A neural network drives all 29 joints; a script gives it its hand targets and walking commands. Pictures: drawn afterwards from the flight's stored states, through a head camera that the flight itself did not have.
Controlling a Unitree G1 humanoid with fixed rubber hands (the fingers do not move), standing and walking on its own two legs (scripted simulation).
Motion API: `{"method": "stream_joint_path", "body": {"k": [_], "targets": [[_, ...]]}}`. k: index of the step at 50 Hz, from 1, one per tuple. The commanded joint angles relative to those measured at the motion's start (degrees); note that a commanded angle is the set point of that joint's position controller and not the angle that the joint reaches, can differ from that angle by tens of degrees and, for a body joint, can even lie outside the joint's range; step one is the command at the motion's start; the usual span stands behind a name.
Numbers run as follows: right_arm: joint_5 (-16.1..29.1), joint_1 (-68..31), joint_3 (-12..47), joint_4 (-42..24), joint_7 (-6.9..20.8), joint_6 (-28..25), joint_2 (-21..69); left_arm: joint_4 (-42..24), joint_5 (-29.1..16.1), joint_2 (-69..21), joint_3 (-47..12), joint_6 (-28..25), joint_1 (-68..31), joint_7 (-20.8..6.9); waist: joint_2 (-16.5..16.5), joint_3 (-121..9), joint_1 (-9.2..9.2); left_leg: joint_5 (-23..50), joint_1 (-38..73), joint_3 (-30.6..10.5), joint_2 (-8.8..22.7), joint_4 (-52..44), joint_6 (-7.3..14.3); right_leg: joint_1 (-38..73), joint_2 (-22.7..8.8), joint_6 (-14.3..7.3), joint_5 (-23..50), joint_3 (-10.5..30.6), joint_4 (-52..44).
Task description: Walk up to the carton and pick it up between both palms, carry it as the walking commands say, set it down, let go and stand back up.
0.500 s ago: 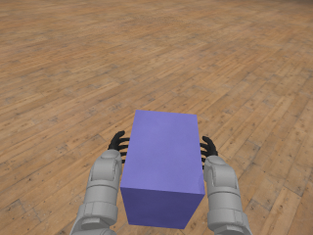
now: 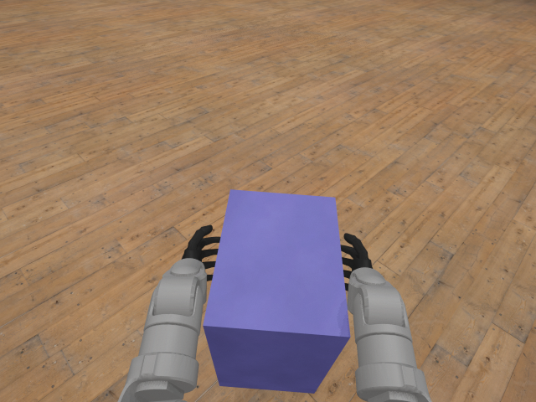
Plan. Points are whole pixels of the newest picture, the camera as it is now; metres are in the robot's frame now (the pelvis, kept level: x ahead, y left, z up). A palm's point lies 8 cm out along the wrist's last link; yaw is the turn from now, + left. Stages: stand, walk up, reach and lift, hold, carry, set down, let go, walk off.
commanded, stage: reach and lift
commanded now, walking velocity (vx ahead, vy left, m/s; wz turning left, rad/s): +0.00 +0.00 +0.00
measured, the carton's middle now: (274, 296) +0.31 +0.00 -0.02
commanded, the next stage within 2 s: hold in 0.48 s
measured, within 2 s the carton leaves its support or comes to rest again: neither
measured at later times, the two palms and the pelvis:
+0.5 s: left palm (188, 278) +0.29 +0.14 +0.05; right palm (359, 287) +0.29 -0.13 +0.05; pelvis -0.01 +0.00 +0.00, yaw +0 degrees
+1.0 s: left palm (190, 279) +0.29 +0.13 +0.05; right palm (362, 289) +0.29 -0.13 +0.05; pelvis -0.01 +0.00 +0.00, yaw +0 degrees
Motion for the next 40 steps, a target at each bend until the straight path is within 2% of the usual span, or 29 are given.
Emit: {"method": "stream_joint_path", "body": {"k": [1,10,30,40], "targets": [[15.7,-30.1,31.6,-3.8,13.5,-2.0,58.1,-2.2,-13.8,-55.9,-29.4,-1.8,-27.6,-12.7,-0.9,-17.9,0.23,10.9,1.9,0.1,-4.4,-3.3,0.9,6.6,3.7,0.4,11.5,0.8,-2.9],[16.3,-26.6,32.5,-5.6,13.5,-1.6,59.1,-4.8,-14.7,-56.2,-30.9,-1.4,-25.1,-13.3,-0.5,-17.7,-0.14,11.4,1.4,-0.1,-4.7,-3.6,0.9,7.4,3.7,0.5,12.9,1.1,-3.1],[15.6,-30.3,30.3,-3.4,15.0,-1.6,58.5,-1.6,-14.7,-59.2,-29.8,-1.1,-28.2,-13.6,0.1,-14.1,-0.43,1.8,-0.6,-0.3,-3.9,-4.1,1.1,4.3,3.8,-0.6,1.5,-0.1,-3.0],[15.4,-32.1,30.0,-2.4,15.0,-1.7,58.6,-0.1,-14.1,-59.2,-29.1,-1.3,-29.6,-13.6,-0.1,-13.8,-0.22,0.1,-0.3,-0.2,-3.7,-4.0,1.3,3.2,3.6,-0.7,-0.3,-0.2,-2.8]]}}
